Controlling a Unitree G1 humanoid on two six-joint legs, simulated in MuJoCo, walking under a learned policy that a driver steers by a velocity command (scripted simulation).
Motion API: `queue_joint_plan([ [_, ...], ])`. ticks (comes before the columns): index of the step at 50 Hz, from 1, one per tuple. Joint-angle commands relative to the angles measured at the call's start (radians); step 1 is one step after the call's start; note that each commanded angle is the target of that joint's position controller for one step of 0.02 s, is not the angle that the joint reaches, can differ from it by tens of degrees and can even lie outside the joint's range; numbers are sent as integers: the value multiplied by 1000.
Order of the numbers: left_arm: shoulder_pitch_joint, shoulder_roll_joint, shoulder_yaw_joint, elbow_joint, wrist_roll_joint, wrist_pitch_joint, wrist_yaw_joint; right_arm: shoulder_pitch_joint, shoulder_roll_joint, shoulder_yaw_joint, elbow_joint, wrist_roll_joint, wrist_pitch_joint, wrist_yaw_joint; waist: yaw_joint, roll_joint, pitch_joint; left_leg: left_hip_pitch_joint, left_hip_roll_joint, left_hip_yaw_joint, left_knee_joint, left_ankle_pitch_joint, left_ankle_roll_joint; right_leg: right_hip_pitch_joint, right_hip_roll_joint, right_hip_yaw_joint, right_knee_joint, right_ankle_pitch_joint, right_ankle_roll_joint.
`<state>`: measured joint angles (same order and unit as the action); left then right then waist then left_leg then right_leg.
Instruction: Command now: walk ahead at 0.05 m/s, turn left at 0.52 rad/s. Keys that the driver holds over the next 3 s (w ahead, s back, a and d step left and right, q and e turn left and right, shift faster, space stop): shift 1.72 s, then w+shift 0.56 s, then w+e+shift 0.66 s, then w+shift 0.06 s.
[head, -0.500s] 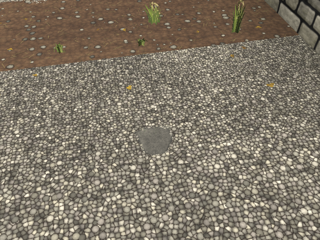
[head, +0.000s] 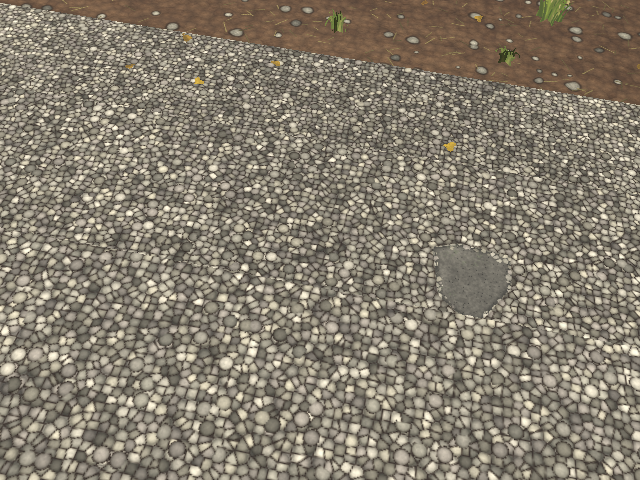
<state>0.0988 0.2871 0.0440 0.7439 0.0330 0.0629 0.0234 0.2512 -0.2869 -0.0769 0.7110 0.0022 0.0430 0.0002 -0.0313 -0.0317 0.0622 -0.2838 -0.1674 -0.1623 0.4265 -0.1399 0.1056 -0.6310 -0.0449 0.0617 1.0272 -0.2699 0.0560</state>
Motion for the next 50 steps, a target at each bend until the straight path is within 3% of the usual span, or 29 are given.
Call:
queue_joint_plan([
  [1,24,82,11,-65,-1,-2,-2,13,-143,-32,-78,-5,-6,-4,7,112,-155,119,276,-235,-83,416,85,49,15,-15,-1,16,-13],
  [6,7,86,-4,-92,-18,-10,-9,7,-135,-23,-83,-16,11,-2,-15,131,-123,152,292,-284,-66,379,115,130,42,-18,-150,-81,-45],
  [9,45,80,-11,-100,-29,-18,-16,-18,-129,-15,-84,-17,13,12,-2,139,-127,132,293,-302,-36,473,109,264,68,-34,-293,-147,-69],
  [11,103,61,-17,-92,-30,-25,-9,-41,-120,-6,-79,-9,12,8,31,128,-123,114,273,-323,-26,425,79,372,75,-33,-486,-90,-86],
  [12,145,48,-23,-82,-21,-34,-1,-60,-104,4,-79,0,11,0,59,105,-122,68,249,-315,-10,324,41,479,50,-12,-654,37,-98],
  [13,131,82,-19,-93,-6,-45,11,-24,-62,17,-75,6,3,-5,29,3,-127,24,188,-247,77,82,-20,559,-75,115,-775,123,-125],
  [14,82,118,-29,-132,-6,-50,18,78,-22,28,-64,-7,-5,-10,-33,-150,-153,-87,88,-118,205,-328,-66,666,-293,326,-758,465,-171],
  [15,89,115,-29,-117,-12,-52,8,17,-98,8,-56,-8,1,-11,10,-131,-98,-100,40,-40,205,-407,-77,541,-311,356,-717,674,-302],
  [16,100,74,-37,-103,-22,-63,-2,-11,-101,7,-52,-11,5,-8,12,-89,-96,-71,81,-34,240,-362,-92,540,-281,309,-722,674,-314],
  [17,91,56,-44,-97,-25,-71,-8,-40,-90,9,-42,-5,6,-1,19,-87,-91,-57,88,-24,232,-310,-102,535,-225,244,-729,616,-280],
  [18,82,56,-45,-96,-17,-71,-8,-44,-77,12,-30,2,9,5,17,-94,-96,-40,85,-11,232,-270,-115,542,-171,187,-720,599,-241],
  [19,83,57,-48,-89,-18,-71,-4,-35,-65,17,-20,-1,13,12,14,-115,-105,-20,91,7,222,-237,-122,548,-142,149,-704,639,-217],
  [21,99,64,-46,-76,-23,-64,-6,-14,-51,24,6,5,20,11,15,-106,-122,29,94,41,202,-226,-131,547,-117,104,-675,753,-200],
  [25,119,66,-44,-50,-25,-50,-13,-37,-28,40,39,4,27,0,29,-104,-100,84,130,81,42,-144,-132,539,-108,115,-667,639,-189],
  [26,112,72,-41,-46,-27,-48,-13,-27,-25,43,52,1,24,-2,18,-90,-97,129,144,77,-26,-59,-128,518,-102,118,-667,575,-178],
  [28,111,77,-37,-43,-26,-49,-16,-29,-57,41,71,-16,16,-9,24,-47,-87,206,193,23,-74,74,-119,460,-78,132,-688,366,-149],
  [29,142,72,-35,-40,-30,-52,-20,-51,-94,30,87,-10,11,-13,64,27,-56,189,202,17,-33,126,-113,439,-44,115,-717,312,-138],
  [30,126,64,-40,-26,-29,-54,-17,-54,-78,30,99,2,7,-12,39,62,-48,148,202,7,-60,107,-108,467,-33,89,-718,269,-136],
  [32,111,65,-38,-13,-25,-55,-14,-44,-57,39,125,2,-3,-14,32,64,-59,138,209,-2,-102,120,-102,513,-26,71,-703,261,-131],
  [39,117,53,-41,51,-19,-55,-15,-37,-48,46,203,-3,-14,-22,35,39,-65,156,220,-2,-141,102,-88,521,-24,62,-722,190,-116],
  [50,126,69,-43,154,-21,-62,-10,-38,-43,58,320,-4,-26,-25,34,32,-47,158,230,-3,-163,111,-76,502,-27,64,-743,170,-106],
])
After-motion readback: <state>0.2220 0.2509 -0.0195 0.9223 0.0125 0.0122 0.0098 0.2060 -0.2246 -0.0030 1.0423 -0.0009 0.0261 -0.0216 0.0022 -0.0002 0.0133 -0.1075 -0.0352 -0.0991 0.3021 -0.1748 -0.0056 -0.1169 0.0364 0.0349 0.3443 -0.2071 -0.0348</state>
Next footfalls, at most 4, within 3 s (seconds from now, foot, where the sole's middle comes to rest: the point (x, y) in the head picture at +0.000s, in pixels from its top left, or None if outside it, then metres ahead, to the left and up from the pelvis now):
0.26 right None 0.07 -0.13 -0.78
0.54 left None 0.06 0.09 -0.78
2.02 left None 0.11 0.10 -0.78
2.60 right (332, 432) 0.60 -0.06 -0.94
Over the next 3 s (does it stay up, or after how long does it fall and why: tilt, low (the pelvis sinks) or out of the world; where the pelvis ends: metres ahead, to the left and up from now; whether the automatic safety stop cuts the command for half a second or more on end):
stays up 0.84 -0.04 -0.21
